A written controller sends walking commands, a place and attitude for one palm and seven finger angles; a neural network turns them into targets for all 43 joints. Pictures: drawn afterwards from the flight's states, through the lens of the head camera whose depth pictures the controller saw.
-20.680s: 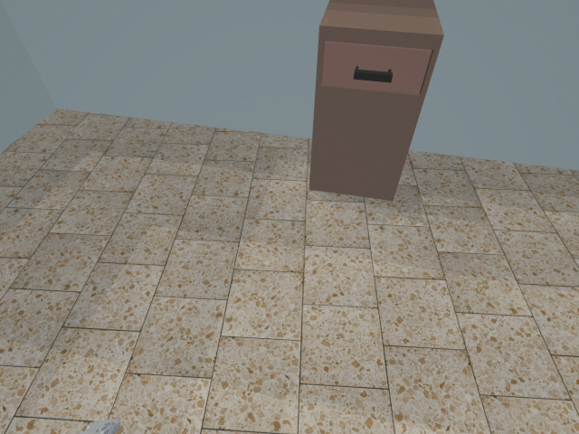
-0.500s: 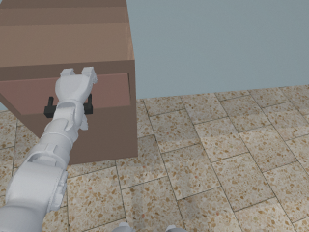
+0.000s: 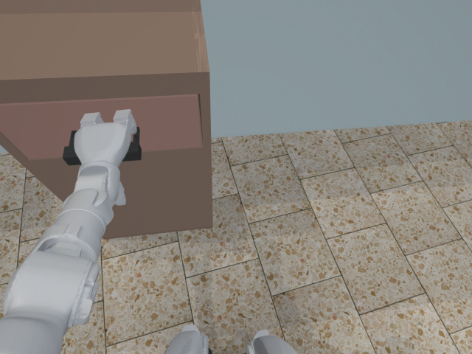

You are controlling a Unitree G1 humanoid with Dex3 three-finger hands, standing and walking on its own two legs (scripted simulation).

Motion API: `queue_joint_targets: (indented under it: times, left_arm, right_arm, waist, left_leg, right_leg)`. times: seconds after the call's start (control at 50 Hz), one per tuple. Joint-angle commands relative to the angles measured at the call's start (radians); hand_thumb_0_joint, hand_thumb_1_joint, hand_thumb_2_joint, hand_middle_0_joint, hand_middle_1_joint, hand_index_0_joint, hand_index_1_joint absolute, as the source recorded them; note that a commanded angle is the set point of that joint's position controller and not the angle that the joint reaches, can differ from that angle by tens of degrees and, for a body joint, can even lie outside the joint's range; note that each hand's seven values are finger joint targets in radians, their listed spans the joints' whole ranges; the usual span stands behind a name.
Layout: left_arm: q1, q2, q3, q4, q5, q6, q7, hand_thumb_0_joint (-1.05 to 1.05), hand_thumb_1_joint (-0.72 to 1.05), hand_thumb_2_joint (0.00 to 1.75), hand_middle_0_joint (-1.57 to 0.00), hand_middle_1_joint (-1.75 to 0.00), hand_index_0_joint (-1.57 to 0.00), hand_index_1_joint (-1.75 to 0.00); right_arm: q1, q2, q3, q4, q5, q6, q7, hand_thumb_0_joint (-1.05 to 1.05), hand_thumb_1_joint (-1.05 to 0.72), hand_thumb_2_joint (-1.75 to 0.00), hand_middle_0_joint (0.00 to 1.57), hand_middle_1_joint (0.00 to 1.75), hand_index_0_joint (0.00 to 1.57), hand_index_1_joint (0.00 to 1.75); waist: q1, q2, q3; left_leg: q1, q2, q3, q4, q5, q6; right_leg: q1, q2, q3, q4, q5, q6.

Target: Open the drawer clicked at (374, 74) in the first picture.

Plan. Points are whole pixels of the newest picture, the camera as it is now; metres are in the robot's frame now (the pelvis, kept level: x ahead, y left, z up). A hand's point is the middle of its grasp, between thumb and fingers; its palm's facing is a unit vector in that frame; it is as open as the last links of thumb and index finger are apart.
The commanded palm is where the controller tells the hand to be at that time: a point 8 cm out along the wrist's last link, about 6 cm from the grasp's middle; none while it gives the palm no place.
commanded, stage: lower the fingers behind the handle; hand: left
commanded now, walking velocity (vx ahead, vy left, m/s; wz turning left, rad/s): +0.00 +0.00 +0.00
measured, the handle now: (104, 143) +0.53 +0.24 -0.04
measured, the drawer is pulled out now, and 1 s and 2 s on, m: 0.00 0.00 0.00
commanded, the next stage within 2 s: close the thumb around the handle in 0.98 s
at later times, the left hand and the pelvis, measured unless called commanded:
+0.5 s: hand (112, 172) +0.47 +0.22 -0.05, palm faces -0.07 -0.07 -0.99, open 13.8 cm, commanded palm +0.46 +0.20 +0.01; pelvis -0.01 +0.01 -0.02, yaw -1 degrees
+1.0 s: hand (116, 168) +0.48 +0.22 -0.05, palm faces -0.09 -0.04 -0.99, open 13.8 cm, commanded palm +0.47 +0.20 +0.00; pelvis -0.02 +0.01 -0.03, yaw -1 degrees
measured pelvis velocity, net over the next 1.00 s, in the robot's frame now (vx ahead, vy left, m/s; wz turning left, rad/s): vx -0.02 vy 0.01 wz -0.01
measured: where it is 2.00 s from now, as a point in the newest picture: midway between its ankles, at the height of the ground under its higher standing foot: outside the picture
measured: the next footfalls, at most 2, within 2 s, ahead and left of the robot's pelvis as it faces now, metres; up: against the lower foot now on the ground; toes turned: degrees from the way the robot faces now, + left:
none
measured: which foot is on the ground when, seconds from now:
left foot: down 0.00-1.00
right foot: down 0.00-1.00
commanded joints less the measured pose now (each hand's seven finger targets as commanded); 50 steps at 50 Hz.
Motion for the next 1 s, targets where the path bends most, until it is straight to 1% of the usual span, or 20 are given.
queue_joint_targets:
  times: [0.0,0.06,0.1,0.12,0.16,0.2,0.28,0.38,0.42,0.46,0.54,0.58,0.64,0.66,0.7,0.76,0.8,0.86,0.94,0.98]
  left_arm:
    - [-0.382,0.286,0.108,-0.192,0.007,0.031,0.058,0.0,-0.5,0.3,-0.3,-1.2,-0.3,-1.2]
    - [-0.397,0.275,0.092,-0.196,0.008,0.025,0.059,0.0,-0.5,0.3,-0.3,-1.2,-0.3,-1.2]
    - [-0.419,0.312,0.111,-0.192,0.012,0.018,0.06,0.0,-0.5,0.3,-0.3,-1.2,-0.3,-1.2]
    - [-0.363,0.311,0.109,-0.149,0.019,0.027,0.06,0.0,-0.5,0.3,-0.3,-1.2,-0.3,-1.2]
    - [-0.376,0.257,0.066,-0.137,0.017,0.034,0.057,0.0,-0.5,0.3,-0.3,-1.2,-0.3,-1.2]
    - [-0.379,0.255,0.063,-0.124,0.009,0.03,0.045,0.0,-0.5,0.3,-0.3,-1.2,-0.3,-1.2]
    - [-0.406,0.17,-0.006,-0.159,-0.014,-0.005,0.004,0.0,-0.5,0.3,-0.3,-1.2,-0.3,-1.2]
    - [-0.386,0.185,0.023,-0.196,-0.006,-0.068,-0.001,0.0,-0.5,0.3,-0.3,-1.2,-0.3,-1.2]
    - [-0.383,0.186,0.038,-0.201,0.01,-0.078,0.025,0.0,-0.5,0.3,-0.3,-1.2,-0.3,-1.2]
    - [-0.365,0.217,0.073,-0.184,0.025,-0.068,0.065,0.0,-0.5,0.3,-0.3,-1.2,-0.3,-1.2]
    - [-0.43,0.18,0.048,-0.183,0.044,-0.023,0.125,0.0,-0.5,0.3,-0.3,-1.2,-0.3,-1.2]
    - [-0.445,0.194,0.056,-0.172,0.035,0.007,0.134,0.0,-0.5,0.3,-0.3,-1.2,-0.3,-1.2]
    - [-0.5,0.204,0.048,-0.167,0.021,0.049,0.125,0.0,-0.5,0.3,-0.3,-1.2,-0.3,-1.2]
    - [-0.502,0.175,0.022,-0.146,0.015,0.067,0.116,0.0,-0.5,0.3,-0.3,-1.2,-0.3,-1.2]
    - [-0.522,0.23,0.049,-0.14,0.013,0.083,0.102,0.0,-0.5,0.3,-0.3,-1.2,-0.3,-1.2]
    - [-0.517,0.219,0.02,-0.096,0.012,0.096,0.07,0.0,-0.5,0.3,-0.3,-1.2,-0.3,-1.2]
    - [-0.541,0.198,0.0,-0.095,0.004,0.085,0.049,0.0,-0.5,0.3,-0.3,-1.2,-0.3,-1.2]
    - [-0.518,0.22,0.011,-0.098,-0.001,0.053,0.023,0.0,-0.5,0.3,-0.3,-1.2,-0.3,-1.2]
    - [-0.48,0.253,0.038,-0.1,0.007,0.011,0.01,0.0,-0.5,0.3,-0.3,-1.2,-0.3,-1.2]
    - [-0.452,0.297,0.077,-0.117,0.009,-0.003,0.018,0.0,-0.5,0.3,-0.3,-1.2,-0.3,-1.2]
  right_arm:
    - [0.151,-0.16,-0.046,-0.064,-0.006,-0.004,-0.007,0.0,-0.9,-0.9,0.2,0.3,0.2,0.3]
    - [0.157,-0.16,-0.047,-0.06,-0.005,-0.01,-0.014,0.0,-0.9,-0.9,0.2,0.3,0.2,0.3]
    - [0.153,-0.161,-0.044,-0.051,-0.005,-0.014,-0.019,0.0,-0.9,-0.9,0.2,0.3,0.2,0.3]
    - [0.155,-0.163,-0.042,-0.049,-0.004,-0.012,-0.018,0.0,-0.9,-0.9,0.2,0.3,0.2,0.3]
    - [0.156,-0.159,-0.043,-0.049,-0.002,-0.016,-0.016,0.0,-0.9,-0.9,0.2,0.3,0.2,0.3]
    - [0.157,-0.158,-0.042,-0.045,-0.001,-0.02,-0.014,0.0,-0.9,-0.9,0.2,0.3,0.2,0.3]
    - [0.172,-0.155,-0.049,-0.038,-0.002,-0.03,-0.014,0.0,-0.9,-0.9,0.2,0.3,0.2,0.3]
    - [0.176,-0.154,-0.054,-0.023,-0.01,-0.031,-0.015,0.0,-0.9,-0.9,0.2,0.3,0.2,0.3]
    - [0.174,-0.154,-0.056,-0.02,-0.015,-0.03,-0.01,0.0,-0.9,-0.9,0.2,0.3,0.2,0.3]
    - [0.165,-0.158,-0.054,-0.025,-0.021,-0.023,-0.005,0.0,-0.9,-0.9,0.2,0.3,0.2,0.3]
    - [0.161,-0.161,-0.06,-0.025,-0.025,-0.027,0.008,0.0,-0.9,-0.9,0.2,0.3,0.2,0.3]
    - [0.16,-0.167,-0.06,-0.026,-0.023,-0.024,0.012,0.0,-0.9,-0.9,0.2,0.3,0.2,0.3]
    - [0.166,-0.169,-0.057,-0.022,-0.019,-0.022,0.012,0.0,-0.9,-0.9,0.2,0.3,0.2,0.3]
    - [0.17,-0.167,-0.056,-0.022,-0.018,-0.022,0.011,0.0,-0.9,-0.9,0.2,0.3,0.2,0.3]
    - [0.167,-0.171,-0.044,-0.021,-0.015,-0.023,0.007,0.0,-0.9,-0.9,0.2,0.3,0.2,0.3]
    - [0.17,-0.169,-0.036,-0.025,-0.01,-0.026,-0.006,0.0,-0.9,-0.9,0.2,0.3,0.2,0.3]
    - [0.167,-0.164,-0.031,-0.028,-0.008,-0.033,-0.011,0.0,-0.9,-0.9,0.2,0.3,0.2,0.3]
    - [0.171,-0.166,-0.027,-0.034,-0.008,-0.043,-0.02,0.0,-0.9,-0.9,0.2,0.3,0.2,0.3]
    - [0.177,-0.164,-0.025,-0.039,-0.008,-0.047,-0.024,0.0,-0.9,-0.9,0.2,0.3,0.2,0.3]
    - [0.182,-0.168,-0.024,-0.043,-0.009,-0.045,-0.022,0.0,-0.9,-0.9,0.2,0.3,0.2,0.3]
  waist:
    - [0.022,0.041,-0.489]
    - [0.0,0.028,-0.459]
    - [-0.007,0.016,-0.453]
    - [0.005,0.022,-0.427]
    - [-0.013,0.036,-0.39]
    - [-0.016,0.046,-0.397]
    - [-0.043,0.056,-0.415]
    - [-0.025,0.085,-0.442]
    - [-0.012,0.121,-0.437]
    - [0.001,0.111,-0.424]
    - [-0.021,0.104,-0.46]
    - [-0.027,0.086,-0.48]
    - [-0.035,0.099,-0.51]
    - [-0.044,0.101,-0.492]
    - [-0.035,0.111,-0.49]
    - [-0.051,0.079,-0.437]
    - [-0.066,0.086,-0.419]
    - [-0.063,0.08,-0.414]
    - [-0.048,0.088,-0.419]
    - [-0.026,0.085,-0.456]
  left_leg:
    - [0.46,0.018,-0.041,-0.063,0.506,-0.024]
    - [0.439,0.02,-0.035,-0.057,0.462,-0.017]
    - [0.411,0.021,-0.038,-0.054,0.437,-0.015]
    - [0.402,0.018,-0.035,-0.054,0.424,-0.017]
    - [0.397,0.02,-0.037,-0.056,0.4,-0.018]
    - [0.407,0.023,-0.045,-0.054,0.398,-0.02]
    - [0.45,0.033,-0.062,-0.035,0.406,-0.021]
    - [0.477,0.043,-0.086,-0.005,0.459,-0.032]
    - [0.488,0.049,-0.099,0.006,0.484,-0.044]
    - [0.451,0.047,-0.099,0.015,0.466,-0.046]
    - [0.449,0.055,-0.115,0.032,0.446,-0.052]
    - [0.461,0.056,-0.124,0.029,0.429,-0.055]
    - [0.493,0.055,-0.129,0.018,0.429,-0.058]
    - [0.488,0.052,-0.124,0.013,0.404,-0.053]
    - [0.472,0.047,-0.121,0.003,0.39,-0.05]
    - [0.432,0.044,-0.113,-0.007,0.321,-0.038]
    - [0.42,0.043,-0.111,-0.009,0.303,-0.033]
    - [0.39,0.041,-0.102,0.001,0.286,-0.025]
    - [0.357,0.04,-0.091,0.02,0.309,-0.022]
    - [0.346,0.038,-0.085,0.029,0.344,-0.022]
  right_leg:
    - [0.127,-0.011,0.015,-0.082,0.435,0.001]
    - [0.118,-0.013,0.019,-0.092,0.412,0.007]
    - [0.111,-0.016,0.022,-0.089,0.396,0.009]
    - [0.099,-0.014,0.022,-0.087,0.382,0.008]
    - [0.06,-0.013,0.015,-0.095,0.346,0.007]
    - [0.043,-0.013,0.013,-0.092,0.329,0.005]
    - [-0.015,-0.01,0.007,-0.083,0.309,0.008]
    - [-0.085,-0.007,-0.005,-0.038,0.294,-0.001]
    - [-0.132,-0.006,-0.015,-0.014,0.274,-0.007]
    - [-0.142,-0.003,-0.019,0.0,0.258,-0.01]
    - [-0.183,-0.005,-0.025,0.025,0.239,-0.005]
    - [-0.18,-0.005,-0.028,0.023,0.228,-0.003]
    - [-0.17,-0.006,-0.03,0.017,0.227,0.0]
    - [-0.167,-0.006,-0.031,0.006,0.217,0.001]
    - [-0.149,-0.006,-0.028,0.004,0.215,-0.001]
    - [-0.145,-0.008,-0.027,-0.016,0.184,0.002]
    - [-0.154,-0.011,-0.024,-0.019,0.178,0.003]
    - [-0.145,-0.011,-0.018,-0.018,0.176,0.002]
    - [-0.139,-0.011,-0.011,-0.005,0.196,0.001]
    - [-0.104,-0.009,-0.006,0.006,0.229,-0.001]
